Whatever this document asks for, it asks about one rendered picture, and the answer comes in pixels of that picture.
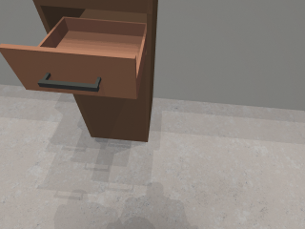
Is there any handle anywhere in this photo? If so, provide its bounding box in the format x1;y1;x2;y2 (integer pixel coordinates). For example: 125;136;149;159
37;73;102;93

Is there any cabinet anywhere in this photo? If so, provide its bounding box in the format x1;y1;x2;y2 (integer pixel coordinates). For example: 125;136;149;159
32;0;158;142

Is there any drawer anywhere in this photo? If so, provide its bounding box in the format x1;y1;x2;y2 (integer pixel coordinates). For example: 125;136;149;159
0;16;147;99

